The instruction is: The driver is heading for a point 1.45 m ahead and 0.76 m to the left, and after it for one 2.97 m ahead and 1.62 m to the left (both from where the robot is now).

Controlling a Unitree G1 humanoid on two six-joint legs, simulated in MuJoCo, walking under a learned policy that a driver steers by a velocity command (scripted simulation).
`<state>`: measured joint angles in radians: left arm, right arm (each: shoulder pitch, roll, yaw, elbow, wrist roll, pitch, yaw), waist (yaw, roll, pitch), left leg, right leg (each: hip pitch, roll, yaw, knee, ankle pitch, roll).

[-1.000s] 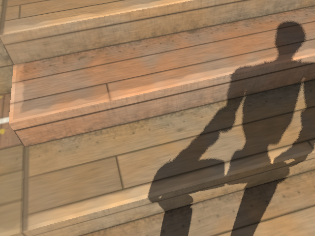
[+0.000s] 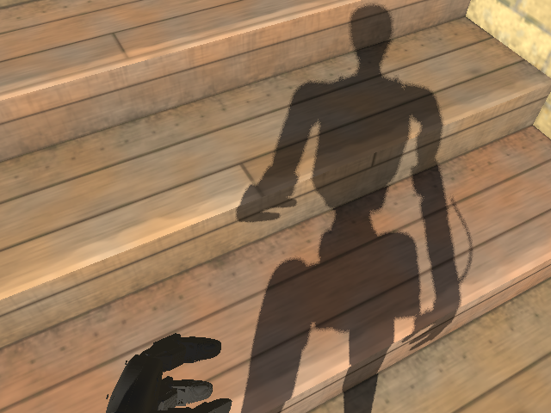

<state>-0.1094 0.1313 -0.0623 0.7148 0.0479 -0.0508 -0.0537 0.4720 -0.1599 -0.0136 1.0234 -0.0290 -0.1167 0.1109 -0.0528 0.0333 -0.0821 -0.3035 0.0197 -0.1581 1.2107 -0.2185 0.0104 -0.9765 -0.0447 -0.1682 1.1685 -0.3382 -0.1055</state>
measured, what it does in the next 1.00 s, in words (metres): climbs, turning left: left foot, then right foot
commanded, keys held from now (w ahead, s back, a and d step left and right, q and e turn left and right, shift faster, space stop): q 1.00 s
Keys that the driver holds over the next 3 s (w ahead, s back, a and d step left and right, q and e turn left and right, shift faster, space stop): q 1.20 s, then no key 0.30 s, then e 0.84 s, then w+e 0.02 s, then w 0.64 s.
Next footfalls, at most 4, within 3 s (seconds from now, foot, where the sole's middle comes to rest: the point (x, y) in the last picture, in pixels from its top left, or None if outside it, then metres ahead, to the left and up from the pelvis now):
0.38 left None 0.14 0.14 -0.66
0.90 right None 0.20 -0.12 -0.66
1.48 left None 0.08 0.11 -0.66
2.58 left None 0.18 0.13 -0.66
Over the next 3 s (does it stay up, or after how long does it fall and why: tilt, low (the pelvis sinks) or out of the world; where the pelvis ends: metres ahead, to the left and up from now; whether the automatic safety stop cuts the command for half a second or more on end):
stays up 0.37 0.09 0.13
